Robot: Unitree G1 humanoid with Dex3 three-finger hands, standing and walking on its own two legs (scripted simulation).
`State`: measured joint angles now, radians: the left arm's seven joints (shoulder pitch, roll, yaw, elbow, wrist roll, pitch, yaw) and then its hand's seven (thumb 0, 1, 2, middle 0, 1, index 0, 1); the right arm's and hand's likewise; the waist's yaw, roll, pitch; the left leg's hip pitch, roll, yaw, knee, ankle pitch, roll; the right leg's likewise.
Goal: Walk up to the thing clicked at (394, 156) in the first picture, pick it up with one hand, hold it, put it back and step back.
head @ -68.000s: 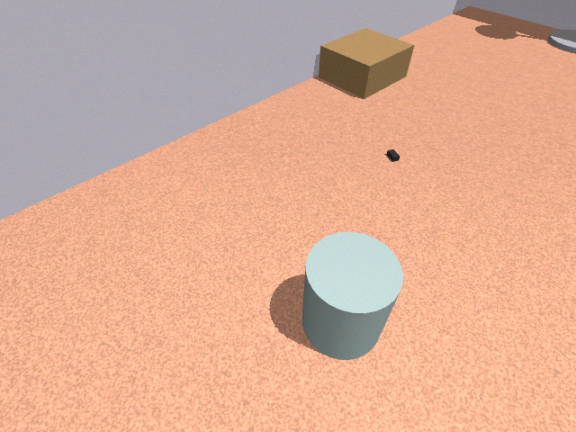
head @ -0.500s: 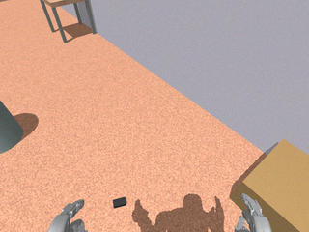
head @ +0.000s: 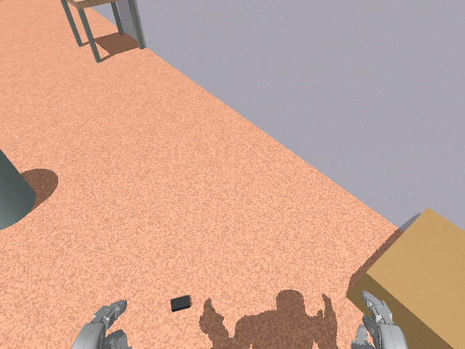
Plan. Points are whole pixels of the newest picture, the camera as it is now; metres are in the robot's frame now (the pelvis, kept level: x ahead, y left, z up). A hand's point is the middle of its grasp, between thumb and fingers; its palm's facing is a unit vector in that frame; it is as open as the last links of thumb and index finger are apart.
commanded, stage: stand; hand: left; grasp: from above
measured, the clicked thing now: (180, 303) +0.45 +0.21 -0.70
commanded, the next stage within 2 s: none
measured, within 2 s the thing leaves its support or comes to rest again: neither
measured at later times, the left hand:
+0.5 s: hand out of the picture +0.07 +0.24 -0.11, palm faces +0.03 -0.95 -0.32, open 7.4 cm
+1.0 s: hand out of the picture +0.02 +0.25 -0.10, palm faces +0.03 -0.94 -0.34, open 7.4 cm
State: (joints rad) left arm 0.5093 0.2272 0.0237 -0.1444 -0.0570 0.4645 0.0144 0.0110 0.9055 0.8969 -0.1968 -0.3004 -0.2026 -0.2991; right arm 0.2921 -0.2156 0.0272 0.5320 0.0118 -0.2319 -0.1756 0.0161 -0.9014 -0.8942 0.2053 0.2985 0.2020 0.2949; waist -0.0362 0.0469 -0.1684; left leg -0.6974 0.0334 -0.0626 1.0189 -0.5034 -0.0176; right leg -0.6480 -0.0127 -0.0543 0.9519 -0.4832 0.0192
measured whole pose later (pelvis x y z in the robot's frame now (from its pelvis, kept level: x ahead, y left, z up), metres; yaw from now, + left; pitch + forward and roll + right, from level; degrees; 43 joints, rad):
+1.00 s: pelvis -0.01 +0.00 +0.07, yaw +0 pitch -4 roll +0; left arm 0.18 0.30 0.03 1.14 0.03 0.00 0.02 0.00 0.91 0.90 -0.20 -0.30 -0.20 -0.30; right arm 0.15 -0.30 -0.04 1.11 -0.02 0.00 -0.01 0.01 -0.90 -0.89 0.20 0.30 0.20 0.30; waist 0.02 0.02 0.06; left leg -0.13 0.00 -0.03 0.38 -0.19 -0.01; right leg -0.11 -0.05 -0.03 0.38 -0.20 0.03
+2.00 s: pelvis +0.00 -0.01 +0.07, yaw +0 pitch -2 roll +0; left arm 0.11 0.32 0.02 1.16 0.02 -0.01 0.00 0.00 0.90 0.90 -0.20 -0.30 -0.20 -0.30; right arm 0.11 -0.33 -0.01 1.14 -0.01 -0.01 -0.01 0.01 -0.90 -0.89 0.20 0.30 0.20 0.30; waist 0.01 0.01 0.05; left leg -0.10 0.02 -0.02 0.33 -0.18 -0.02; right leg -0.09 -0.03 -0.03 0.32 -0.19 0.02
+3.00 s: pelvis -0.06 +0.03 +0.05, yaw +0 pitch -1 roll -2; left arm 0.03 0.41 0.06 0.93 0.00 0.06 0.03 0.01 0.91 0.90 -0.20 -0.30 -0.20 -0.30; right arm 0.14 -0.35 -0.05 0.98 -0.03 0.03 0.01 0.01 -0.90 -0.89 0.20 0.30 0.20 0.30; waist -0.02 -0.04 0.19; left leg -0.30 -0.02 -0.02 0.59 -0.26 0.05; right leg -0.46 0.12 0.15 1.07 -0.54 -0.03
